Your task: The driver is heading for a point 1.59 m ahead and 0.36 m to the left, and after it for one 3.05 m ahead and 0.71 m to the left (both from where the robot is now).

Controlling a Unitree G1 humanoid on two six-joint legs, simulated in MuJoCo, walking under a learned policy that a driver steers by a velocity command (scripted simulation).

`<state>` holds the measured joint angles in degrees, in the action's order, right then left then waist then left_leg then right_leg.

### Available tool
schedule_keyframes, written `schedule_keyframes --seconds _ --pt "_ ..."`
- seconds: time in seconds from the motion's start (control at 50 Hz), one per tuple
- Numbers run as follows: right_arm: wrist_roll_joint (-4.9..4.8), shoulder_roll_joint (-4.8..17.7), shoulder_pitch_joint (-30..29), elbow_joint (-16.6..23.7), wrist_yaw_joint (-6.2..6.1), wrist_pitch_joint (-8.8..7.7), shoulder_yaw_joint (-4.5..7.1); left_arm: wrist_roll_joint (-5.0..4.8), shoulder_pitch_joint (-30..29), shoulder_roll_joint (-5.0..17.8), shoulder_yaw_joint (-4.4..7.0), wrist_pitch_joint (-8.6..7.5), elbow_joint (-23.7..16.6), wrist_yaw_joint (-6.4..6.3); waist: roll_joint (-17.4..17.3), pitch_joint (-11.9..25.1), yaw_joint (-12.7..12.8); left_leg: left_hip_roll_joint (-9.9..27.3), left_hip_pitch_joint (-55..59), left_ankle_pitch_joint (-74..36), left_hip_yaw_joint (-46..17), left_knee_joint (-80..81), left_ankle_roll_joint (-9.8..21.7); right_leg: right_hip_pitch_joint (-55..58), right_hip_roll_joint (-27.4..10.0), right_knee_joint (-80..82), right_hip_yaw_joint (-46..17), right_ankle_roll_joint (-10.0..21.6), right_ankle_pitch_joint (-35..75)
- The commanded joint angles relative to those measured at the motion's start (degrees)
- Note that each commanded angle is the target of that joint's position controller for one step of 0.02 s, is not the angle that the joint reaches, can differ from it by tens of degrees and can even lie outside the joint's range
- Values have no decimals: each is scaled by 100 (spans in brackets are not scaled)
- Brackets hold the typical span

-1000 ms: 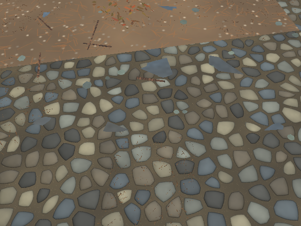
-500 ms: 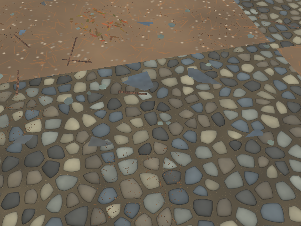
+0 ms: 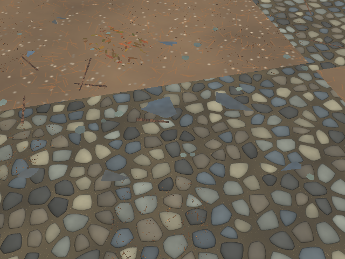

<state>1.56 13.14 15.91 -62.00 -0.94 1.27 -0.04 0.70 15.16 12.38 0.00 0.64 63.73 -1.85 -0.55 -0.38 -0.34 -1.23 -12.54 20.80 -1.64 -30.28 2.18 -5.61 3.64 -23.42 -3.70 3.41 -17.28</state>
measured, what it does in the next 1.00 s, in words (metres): walks ahead: right foot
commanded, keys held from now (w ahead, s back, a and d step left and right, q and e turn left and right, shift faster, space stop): w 0.78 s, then w+q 0.22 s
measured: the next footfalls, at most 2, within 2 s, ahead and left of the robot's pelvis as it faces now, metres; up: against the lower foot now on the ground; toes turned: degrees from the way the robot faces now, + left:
right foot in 0.66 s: +0.45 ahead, -0.01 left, +0.00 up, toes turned -3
left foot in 1.20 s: +0.73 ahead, +0.15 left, +0.00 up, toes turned +16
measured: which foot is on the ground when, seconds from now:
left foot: down 0.00-0.68, up 0.70-1.00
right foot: down 0.00-0.18, up 0.20-0.64, down 0.66-1.00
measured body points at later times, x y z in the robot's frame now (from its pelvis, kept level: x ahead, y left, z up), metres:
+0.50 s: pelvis +0.18 +0.06 +0.00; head +0.20 +0.08 +0.45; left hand +0.31 +0.30 -0.14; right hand +0.08 -0.16 -0.14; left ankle +0.06 +0.12 -0.74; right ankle +0.30 -0.06 -0.68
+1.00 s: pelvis +0.47 +0.04 +0.00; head +0.49 +0.04 +0.45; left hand +0.40 +0.27 -0.14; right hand +0.59 -0.19 -0.14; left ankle +0.60 +0.20 -0.68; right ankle +0.41 -0.01 -0.74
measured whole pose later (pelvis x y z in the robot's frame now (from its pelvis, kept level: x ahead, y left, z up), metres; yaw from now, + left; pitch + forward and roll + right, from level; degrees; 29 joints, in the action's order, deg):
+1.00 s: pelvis +0.47 +0.04 +0.00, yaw +5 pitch -1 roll -1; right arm 1.3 12.0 9.0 -54.2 1.8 -1.7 2.2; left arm 0.9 24.1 10.7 1.7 -6.3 61.7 -0.4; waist -1.8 -2.7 1.0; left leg 5.1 -38.3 2.8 -1.1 -51.4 3.5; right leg 0.7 5.8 -12.1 9.0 6.2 -13.0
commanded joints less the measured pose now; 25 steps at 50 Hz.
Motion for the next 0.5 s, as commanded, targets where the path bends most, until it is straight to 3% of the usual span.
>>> schedule_keyframes --seconds 0.02,0.06,0.1,0.12,0.16,0.18,0.2,0.22,0.24,0.26,0.28,0.3,0.38,0.5 --pt "93 352 -539 506 59 -149 68 41 622 974 268 -27 -9 -2 939 -1104 324 113 -1523 482 301 -1200 129 -537 -1885 1759 -2426 1107 -2952" --pt "63 457 -574 624 112 -279 118 81 630 957 310 -135 -40 20 749 -1026 253 314 -1918 604 187 -1490 168 -145 -1946 1709 -2319 1174 -2176" --pt "0 463 -574 712 166 -396 154 57 548 931 341 -231 -75 38 721 -911 150 320 -1548 432 295 -991 193 -152 -1725 1502 -1825 1034 -1427" --pt "-30 429 -440 703 176 -429 171 39 458 928 355 -261 -108 47 728 -825 43 242 -1055 208 411 -620 211 -376 -1584 1373 -1559 940 -1143" --pt "-74 300 565 360 155 -458 214 -7 159 877 362 -281 -222 66 482 -632 -454 -115 872 -516 740 432 218 -1471 -1174 696 -981 704 -833" --pt "-45 483 1179 163 102 -488 295 35 116 692 308 -332 -296 87 -33 -425 -675 110 1892 -284 262 750 228 -2129 -838 -209 -587 545 -577" --pt "27 1046 1925 84 43 -531 421 14 43 193 163 -398 -518 148 -1468 7 -879 1652 2560 1493 -2087 1893 529 -2879 -119 -2211 315 239 -870" --pt "-41 1256 2221 -117 64 -465 472 112 -74 518 254 -404 -652 189 -1567 -181 -756 2339 2152 2422 -3680 2476 957 -3512 75 -3371 330 237 -1479" --pt "-33 937 1508 83 75 -450 392 177 -211 666 289 -400 -681 235 -681 -778 -365 2264 1541 2554 -3331 2452 984 -3711 -376 -3973 83 327 -1006" --pt "-38 736 954 298 112 -507 340 148 -210 513 255 -427 -633 307 -276 -974 -160 1994 1119 1863 -2733 2432 913 -3613 -600 -4034 34 324 -375" --pt "-42 640 696 397 118 -562 308 108 -101 384 232 -456 -574 350 -203 -899 -7 1714 994 990 -2136 2481 806 -3384 -738 -3900 80 259 59" --pt "-52 518 698 392 102 -620 261 141 -88 405 245 -449 -558 376 -215 -796 47 1532 1025 186 -1693 2477 736 -3257 -798 -3811 174 182 316" --pt "-77 363 1388 90 72 -713 176 138 -387 372 263 -328 -686 391 -366 -530 13 1218 1495 -2661 -669 2161 674 -3511 -727 -3754 587 -21 685" --pt "-59 272 1655 -18 4 -707 84 63 -1866 115 118 -301 -1314 396 -433 -821 -224 1004 1257 -4027 -146 2206 650 -3266 -454 -1947 1087 -112 1266"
